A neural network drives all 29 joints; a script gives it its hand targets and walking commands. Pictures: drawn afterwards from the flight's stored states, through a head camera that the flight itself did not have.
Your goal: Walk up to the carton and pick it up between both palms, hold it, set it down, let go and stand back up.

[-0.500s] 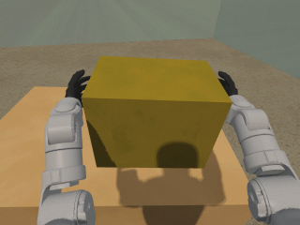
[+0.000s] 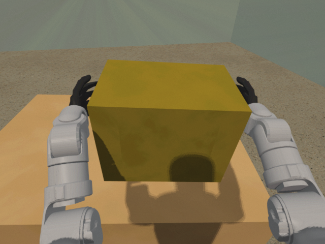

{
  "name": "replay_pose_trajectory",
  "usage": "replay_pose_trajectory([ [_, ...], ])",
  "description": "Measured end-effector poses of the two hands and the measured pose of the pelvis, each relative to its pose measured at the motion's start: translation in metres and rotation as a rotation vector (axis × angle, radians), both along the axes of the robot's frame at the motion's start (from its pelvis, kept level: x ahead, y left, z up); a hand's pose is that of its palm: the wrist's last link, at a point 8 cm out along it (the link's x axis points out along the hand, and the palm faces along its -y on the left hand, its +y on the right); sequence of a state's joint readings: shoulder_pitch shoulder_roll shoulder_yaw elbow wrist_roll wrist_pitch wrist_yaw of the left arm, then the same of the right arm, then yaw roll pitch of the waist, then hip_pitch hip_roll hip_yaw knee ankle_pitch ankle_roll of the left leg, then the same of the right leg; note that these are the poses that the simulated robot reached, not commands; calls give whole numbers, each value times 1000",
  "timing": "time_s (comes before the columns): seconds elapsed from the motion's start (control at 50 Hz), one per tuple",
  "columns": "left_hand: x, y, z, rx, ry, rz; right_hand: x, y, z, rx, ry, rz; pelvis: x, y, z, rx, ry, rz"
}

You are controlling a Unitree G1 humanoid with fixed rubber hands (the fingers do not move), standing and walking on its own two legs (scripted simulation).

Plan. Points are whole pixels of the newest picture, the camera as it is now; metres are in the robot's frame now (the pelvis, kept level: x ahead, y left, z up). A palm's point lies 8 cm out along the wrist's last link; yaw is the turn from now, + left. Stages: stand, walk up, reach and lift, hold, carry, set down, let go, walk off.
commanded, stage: hold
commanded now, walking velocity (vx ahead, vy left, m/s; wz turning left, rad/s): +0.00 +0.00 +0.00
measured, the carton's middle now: (165, 122) +0.38 +0.01 +0.18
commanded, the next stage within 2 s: set down in 1.22 s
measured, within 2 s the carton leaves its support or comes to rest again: neither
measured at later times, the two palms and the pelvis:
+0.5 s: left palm (80, 109) +0.35 +0.20 +0.23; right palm (247, 107) +0.36 -0.19 +0.23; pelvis +0.00 +0.00 +0.00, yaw +0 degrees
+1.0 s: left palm (79, 109) +0.35 +0.20 +0.23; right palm (247, 108) +0.36 -0.19 +0.23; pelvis +0.00 +0.00 +0.00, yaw +0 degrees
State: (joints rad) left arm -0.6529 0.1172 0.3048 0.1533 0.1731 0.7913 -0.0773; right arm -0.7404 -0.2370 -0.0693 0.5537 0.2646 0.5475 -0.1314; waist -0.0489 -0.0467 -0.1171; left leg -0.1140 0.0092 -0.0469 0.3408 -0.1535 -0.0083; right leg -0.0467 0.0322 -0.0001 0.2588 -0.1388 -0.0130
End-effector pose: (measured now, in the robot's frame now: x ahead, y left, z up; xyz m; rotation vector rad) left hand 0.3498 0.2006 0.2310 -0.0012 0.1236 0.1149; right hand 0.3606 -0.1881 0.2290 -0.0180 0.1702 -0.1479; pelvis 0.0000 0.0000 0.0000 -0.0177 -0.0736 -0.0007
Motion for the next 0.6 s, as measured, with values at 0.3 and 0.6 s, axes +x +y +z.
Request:
replay_pose_trajectory([
  [0.3,1,-1,0,-5,9,0,0,-1,0,0,9,0,-1,0,0,1,5,-5],
  [0.6,0,-2,-2,-9,9,5,1,-2,0,4,8,4,0,-2,0,1,2,0],
])
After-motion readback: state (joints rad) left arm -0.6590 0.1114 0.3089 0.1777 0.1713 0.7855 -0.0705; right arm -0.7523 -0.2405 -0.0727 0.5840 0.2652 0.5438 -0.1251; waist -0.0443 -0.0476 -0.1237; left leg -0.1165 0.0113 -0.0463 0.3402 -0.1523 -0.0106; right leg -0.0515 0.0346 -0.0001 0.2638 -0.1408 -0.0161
